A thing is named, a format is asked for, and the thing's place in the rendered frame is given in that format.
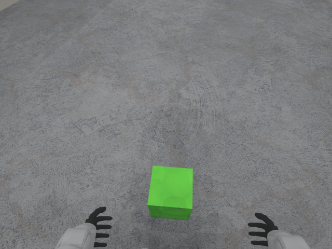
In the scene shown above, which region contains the robot right hand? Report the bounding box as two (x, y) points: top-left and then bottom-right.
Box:
(248, 213), (278, 246)

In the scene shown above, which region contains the robot left hand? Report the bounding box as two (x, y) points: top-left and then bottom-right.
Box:
(85, 207), (113, 247)

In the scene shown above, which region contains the carton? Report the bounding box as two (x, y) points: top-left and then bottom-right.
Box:
(147, 166), (193, 220)

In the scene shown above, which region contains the robot right forearm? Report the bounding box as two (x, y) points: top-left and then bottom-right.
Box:
(267, 230), (310, 249)

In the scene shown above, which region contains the robot left forearm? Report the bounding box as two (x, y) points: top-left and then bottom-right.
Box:
(55, 223), (96, 249)

